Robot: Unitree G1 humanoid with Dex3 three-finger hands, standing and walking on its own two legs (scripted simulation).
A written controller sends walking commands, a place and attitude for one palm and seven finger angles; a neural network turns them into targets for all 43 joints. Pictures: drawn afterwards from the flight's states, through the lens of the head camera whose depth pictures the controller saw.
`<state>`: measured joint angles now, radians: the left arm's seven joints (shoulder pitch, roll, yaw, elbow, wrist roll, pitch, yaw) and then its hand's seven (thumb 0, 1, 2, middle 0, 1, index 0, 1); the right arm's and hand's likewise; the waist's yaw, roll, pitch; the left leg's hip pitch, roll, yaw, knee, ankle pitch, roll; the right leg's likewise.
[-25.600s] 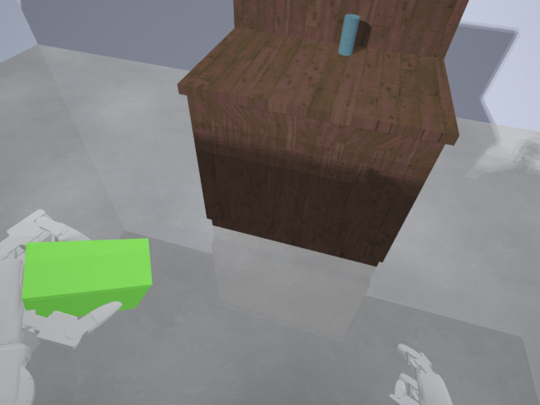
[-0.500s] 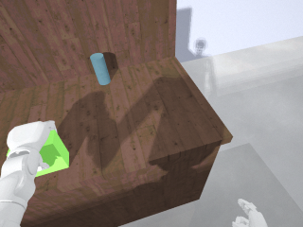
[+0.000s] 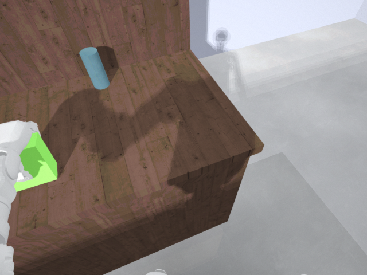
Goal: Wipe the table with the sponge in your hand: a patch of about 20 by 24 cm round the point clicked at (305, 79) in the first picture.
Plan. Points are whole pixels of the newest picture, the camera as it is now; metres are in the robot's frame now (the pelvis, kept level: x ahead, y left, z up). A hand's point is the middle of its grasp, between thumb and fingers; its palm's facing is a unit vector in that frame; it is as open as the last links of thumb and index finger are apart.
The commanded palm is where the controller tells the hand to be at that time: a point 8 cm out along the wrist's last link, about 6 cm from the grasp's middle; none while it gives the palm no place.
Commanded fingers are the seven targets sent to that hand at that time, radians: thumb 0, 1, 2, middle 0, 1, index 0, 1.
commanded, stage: wipe forward along the first lane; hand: left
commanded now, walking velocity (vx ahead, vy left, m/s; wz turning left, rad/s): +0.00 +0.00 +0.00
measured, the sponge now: (26, 168) +0.32 +0.40 +0.04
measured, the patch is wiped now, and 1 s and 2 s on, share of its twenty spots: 0.20 0.45 0.45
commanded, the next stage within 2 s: slide across to the middle lane in 0.88 s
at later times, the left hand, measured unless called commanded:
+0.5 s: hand (20, 134) +0.39 +0.42 +0.08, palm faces -0.18 +0.02 -0.98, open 9.8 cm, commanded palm +0.40 +0.41 +0.12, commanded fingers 0.00 0.10 1.30 -1.20 -1.60 -1.20 -1.60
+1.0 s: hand (22, 120) +0.44 +0.45 +0.07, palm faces -0.18 +0.01 -0.98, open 9.8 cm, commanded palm +0.44 +0.42 +0.11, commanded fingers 0.00 0.10 1.30 -1.20 -1.60 -1.20 -1.60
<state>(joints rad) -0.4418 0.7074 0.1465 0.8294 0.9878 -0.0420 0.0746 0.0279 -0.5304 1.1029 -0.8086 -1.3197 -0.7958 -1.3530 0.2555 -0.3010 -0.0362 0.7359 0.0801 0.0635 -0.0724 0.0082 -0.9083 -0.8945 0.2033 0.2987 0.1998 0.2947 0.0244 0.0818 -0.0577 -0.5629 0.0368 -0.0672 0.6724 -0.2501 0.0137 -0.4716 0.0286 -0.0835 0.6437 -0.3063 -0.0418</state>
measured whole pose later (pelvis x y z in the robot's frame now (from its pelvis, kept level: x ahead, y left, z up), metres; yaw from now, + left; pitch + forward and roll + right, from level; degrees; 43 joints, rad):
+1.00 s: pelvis +0.03 +0.04 -0.01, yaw -2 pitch +15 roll -3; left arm -0.73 0.83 0.16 1.08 1.08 -0.07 0.06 0.03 -0.54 1.11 -0.82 -1.32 -0.80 -1.36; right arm 0.30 -0.29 -0.02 0.72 0.07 0.11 -0.03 0.00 -0.91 -0.89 0.21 0.30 0.20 0.29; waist -0.03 0.05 -0.10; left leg -0.70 0.02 -0.04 0.74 -0.31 0.02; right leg -0.58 0.01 -0.05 0.64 -0.33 0.01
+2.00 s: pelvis +0.06 +0.03 +0.01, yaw -1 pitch +10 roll -2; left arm -0.59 0.60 0.02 0.85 1.00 0.15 0.11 0.00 -0.49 1.11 -0.74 -1.41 -0.73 -1.45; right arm 0.25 -0.29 -0.03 0.73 0.08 0.14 -0.02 0.01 -0.91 -0.89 0.20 0.30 0.20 0.29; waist -0.01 0.06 -0.10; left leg -0.49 0.01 -0.03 0.60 -0.29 0.01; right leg -0.38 0.00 -0.04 0.51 -0.31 0.01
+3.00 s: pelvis +0.06 +0.03 +0.01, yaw -1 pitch +5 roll -1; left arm -0.13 0.48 -0.07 0.25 0.94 0.35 0.12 0.03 -0.46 1.08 -0.71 -1.43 -0.71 -1.45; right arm 0.14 -0.27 -0.01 0.66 0.09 0.13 0.00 0.01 -0.91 -0.89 0.20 0.30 0.20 0.29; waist 0.05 0.09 -0.09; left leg -0.34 -0.01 -0.03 0.55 -0.29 0.02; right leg -0.24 -0.01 -0.03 0.48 -0.32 0.01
